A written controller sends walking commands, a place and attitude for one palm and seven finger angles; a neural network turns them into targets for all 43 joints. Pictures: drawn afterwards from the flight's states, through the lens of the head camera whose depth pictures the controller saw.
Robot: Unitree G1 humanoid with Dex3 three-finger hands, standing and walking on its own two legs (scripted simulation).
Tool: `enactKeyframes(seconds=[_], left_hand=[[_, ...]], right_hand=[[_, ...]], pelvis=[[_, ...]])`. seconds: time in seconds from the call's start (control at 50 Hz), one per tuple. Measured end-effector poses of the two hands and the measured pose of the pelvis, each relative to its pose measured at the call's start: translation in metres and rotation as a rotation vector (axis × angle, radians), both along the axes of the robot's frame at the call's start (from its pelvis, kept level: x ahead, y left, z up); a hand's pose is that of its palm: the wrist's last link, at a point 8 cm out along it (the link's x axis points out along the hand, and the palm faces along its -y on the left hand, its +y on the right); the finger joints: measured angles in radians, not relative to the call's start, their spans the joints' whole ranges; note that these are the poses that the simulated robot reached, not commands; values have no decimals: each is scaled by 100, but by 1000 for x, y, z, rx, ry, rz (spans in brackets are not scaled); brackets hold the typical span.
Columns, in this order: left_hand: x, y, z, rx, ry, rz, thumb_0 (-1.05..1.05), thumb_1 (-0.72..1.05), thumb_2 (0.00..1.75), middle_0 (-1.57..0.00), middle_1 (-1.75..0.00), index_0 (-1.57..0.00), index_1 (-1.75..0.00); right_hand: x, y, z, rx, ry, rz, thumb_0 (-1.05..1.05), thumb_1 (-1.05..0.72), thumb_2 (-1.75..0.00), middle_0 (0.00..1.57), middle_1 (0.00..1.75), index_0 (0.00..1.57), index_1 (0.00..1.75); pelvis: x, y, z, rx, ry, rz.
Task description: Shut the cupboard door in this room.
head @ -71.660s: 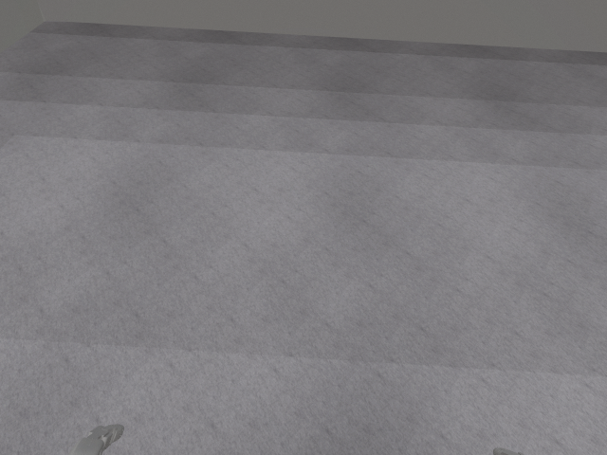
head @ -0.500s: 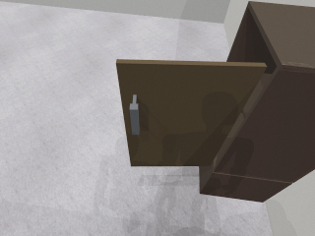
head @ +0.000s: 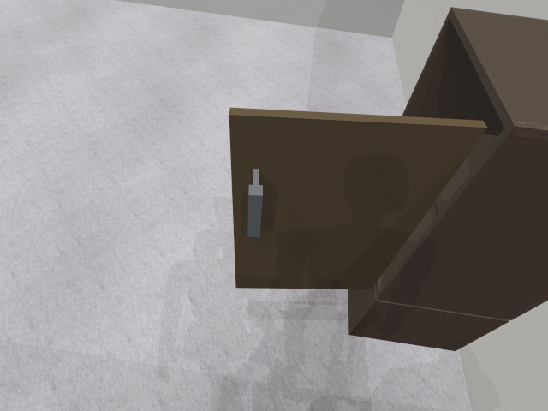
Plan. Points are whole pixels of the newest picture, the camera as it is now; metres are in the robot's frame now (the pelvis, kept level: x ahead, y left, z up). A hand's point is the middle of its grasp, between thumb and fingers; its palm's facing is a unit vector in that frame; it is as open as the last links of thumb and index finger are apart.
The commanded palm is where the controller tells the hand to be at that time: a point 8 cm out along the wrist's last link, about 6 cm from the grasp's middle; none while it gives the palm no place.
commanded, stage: look again from close up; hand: left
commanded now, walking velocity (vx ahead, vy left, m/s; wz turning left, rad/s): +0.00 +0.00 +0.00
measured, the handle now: (254, 203) +0.45 +0.06 +0.00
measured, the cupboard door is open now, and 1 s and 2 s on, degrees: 98 98 98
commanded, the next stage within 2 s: shuffle to correct the standing spot in 0.58 s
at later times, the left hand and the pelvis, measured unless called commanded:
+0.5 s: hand out of the picture -0.04 +0.12 -0.18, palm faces +0.02 -0.99 -0.13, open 7.4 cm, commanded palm none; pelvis +0.00 -0.03 +0.00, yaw +0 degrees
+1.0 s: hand out of the picture -0.01 +0.07 -0.19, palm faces +0.05 -0.99 -0.15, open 7.4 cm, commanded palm none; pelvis +0.02 -0.08 -0.01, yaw +2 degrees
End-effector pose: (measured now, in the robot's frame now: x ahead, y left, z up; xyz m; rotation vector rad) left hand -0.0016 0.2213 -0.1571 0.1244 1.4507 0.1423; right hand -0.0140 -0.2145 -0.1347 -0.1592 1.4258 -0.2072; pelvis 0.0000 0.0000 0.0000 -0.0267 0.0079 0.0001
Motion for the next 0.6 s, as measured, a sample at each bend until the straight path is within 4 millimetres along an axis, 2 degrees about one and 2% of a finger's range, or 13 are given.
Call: enactKeyframes(seconds=[0.14,0.26,0.44,0.6], left_hand=[[-24,-6,2,24,10,17,0,91,90,-20,-30,-20,-30],[-36,-20,3,3,40,7,0,91,90,-20,-30,-20,-30],[-38,-46,1,-35,49,6,0,91,90,-20,-30,-20,-30],[-30,-65,2,-48,48,-3,0,91,90,-20,-30,-20,-30]], right_hand=[[0,-6,-14,29,-6,3,1,-92,-89,20,29,20,30],[-2,-8,-15,41,-16,13,1,-92,-89,20,29,20,30],[-13,-15,-13,50,19,10,1,-91,-89,20,29,20,30],[-15,-24,-11,60,42,4,1,-91,-90,20,29,20,30]], pelvis=[[-5,-3,-6,30,-9,-5],[-6,-7,-5,27,-13,-4],[-5,-20,-4,37,-1,-5],[1,-34,-2,37,6,-5]])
